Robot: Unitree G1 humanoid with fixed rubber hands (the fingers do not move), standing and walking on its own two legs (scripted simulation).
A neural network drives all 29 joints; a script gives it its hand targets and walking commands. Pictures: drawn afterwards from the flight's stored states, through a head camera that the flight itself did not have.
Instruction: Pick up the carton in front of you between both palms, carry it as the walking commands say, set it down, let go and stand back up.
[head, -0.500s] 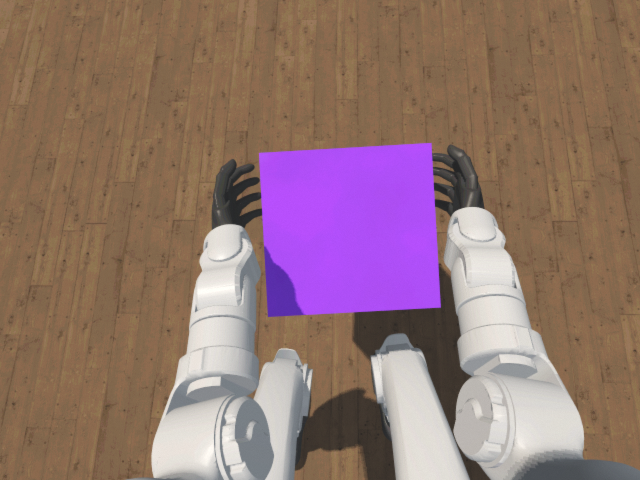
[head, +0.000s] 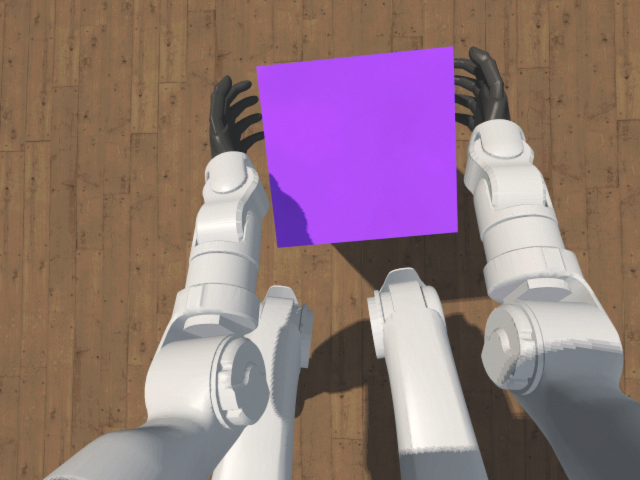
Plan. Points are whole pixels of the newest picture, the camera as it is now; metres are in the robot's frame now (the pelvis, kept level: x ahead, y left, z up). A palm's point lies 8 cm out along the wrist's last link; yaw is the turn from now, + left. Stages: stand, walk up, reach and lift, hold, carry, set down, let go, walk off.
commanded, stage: set down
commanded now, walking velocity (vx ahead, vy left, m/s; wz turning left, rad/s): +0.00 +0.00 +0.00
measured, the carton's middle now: (353, 154) +0.48 -0.07 -0.22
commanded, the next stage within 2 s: none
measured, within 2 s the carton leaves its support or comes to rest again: rests again in 1.04 s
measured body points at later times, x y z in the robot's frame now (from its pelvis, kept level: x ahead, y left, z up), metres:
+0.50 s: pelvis -0.01 +0.00 -0.08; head +0.33 -0.05 +0.22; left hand +0.51 +0.08 -0.23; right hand +0.51 -0.22 -0.23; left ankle +0.09 +0.13 -0.44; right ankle +0.12 -0.12 -0.44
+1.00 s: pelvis -0.01 +0.01 -0.09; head +0.33 -0.04 +0.20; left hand +0.52 +0.08 -0.24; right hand +0.52 -0.22 -0.24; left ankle +0.09 +0.13 -0.44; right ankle +0.12 -0.12 -0.44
